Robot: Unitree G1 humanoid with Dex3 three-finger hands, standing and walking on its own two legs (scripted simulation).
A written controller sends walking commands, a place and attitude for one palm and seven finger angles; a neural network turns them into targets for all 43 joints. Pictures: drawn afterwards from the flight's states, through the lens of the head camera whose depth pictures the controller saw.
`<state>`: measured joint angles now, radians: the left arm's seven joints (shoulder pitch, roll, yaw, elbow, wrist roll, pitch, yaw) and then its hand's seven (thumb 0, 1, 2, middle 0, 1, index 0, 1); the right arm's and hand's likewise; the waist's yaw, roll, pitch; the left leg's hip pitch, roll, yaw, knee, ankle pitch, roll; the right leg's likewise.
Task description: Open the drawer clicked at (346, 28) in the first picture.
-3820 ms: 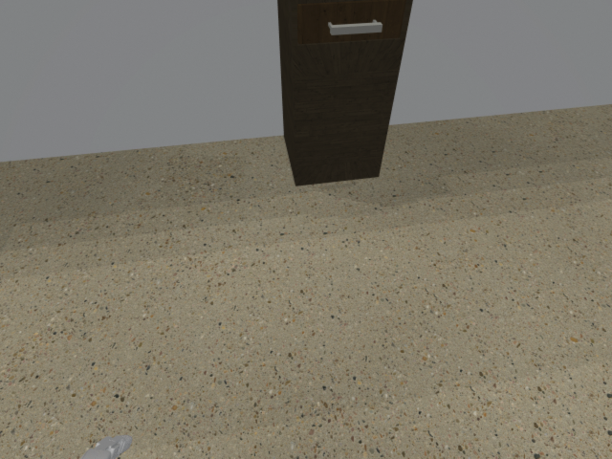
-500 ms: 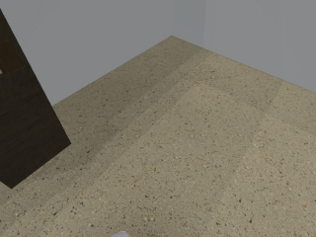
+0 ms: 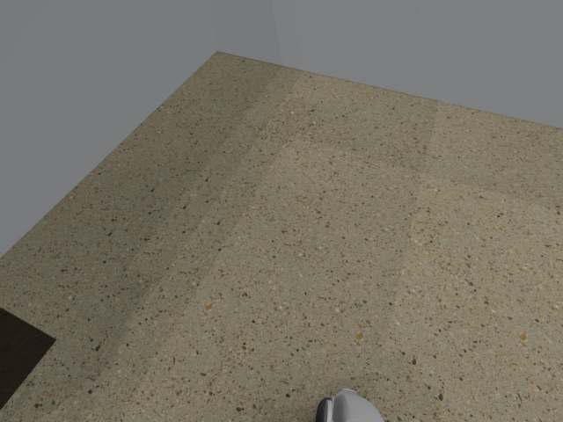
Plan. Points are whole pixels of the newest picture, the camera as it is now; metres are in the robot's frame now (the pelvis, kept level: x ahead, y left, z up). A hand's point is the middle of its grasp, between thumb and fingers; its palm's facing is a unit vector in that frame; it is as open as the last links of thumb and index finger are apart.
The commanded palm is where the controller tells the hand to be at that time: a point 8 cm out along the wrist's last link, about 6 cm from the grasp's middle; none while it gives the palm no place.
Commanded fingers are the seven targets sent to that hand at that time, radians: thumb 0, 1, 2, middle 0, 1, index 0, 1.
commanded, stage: walk to a spot facing it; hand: left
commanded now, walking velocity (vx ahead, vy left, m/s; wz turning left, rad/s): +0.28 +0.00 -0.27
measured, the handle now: out of the picture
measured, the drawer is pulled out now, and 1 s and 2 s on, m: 0.00 0.00 0.00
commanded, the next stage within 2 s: turn to face it in 0.04 s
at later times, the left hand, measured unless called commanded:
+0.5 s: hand (183, 380) +0.21 +0.18 -0.18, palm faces +0.19 -0.97 -0.16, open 7.3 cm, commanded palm none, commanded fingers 0.00 0.90 0.90 -0.20 -0.30 -0.20 -0.30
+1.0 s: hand (179, 354) +0.24 +0.18 -0.14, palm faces +0.40 -0.87 -0.29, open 7.4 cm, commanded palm none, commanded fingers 0.00 0.90 0.90 -0.20 -0.30 -0.20 -0.30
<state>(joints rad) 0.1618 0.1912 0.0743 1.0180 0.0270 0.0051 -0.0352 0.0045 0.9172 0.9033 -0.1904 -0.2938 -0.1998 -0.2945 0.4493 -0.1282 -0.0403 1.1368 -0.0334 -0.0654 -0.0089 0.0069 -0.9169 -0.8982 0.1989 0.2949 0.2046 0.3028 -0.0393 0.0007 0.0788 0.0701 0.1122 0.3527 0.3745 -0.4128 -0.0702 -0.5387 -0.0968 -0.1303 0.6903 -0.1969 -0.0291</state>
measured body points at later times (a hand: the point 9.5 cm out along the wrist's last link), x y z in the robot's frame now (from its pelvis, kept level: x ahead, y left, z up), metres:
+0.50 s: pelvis +0.18 +0.00 -0.01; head +0.19 +0.02 +0.44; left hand +0.20 +0.23 -0.17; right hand +0.27 -0.24 -0.14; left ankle +0.23 +0.10 -0.73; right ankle +0.14 -0.11 -0.73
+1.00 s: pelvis +0.20 -0.05 +0.00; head +0.24 -0.06 +0.45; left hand +0.22 +0.23 -0.12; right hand +0.36 -0.27 -0.16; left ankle +0.23 +0.09 -0.72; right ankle +0.25 -0.16 -0.73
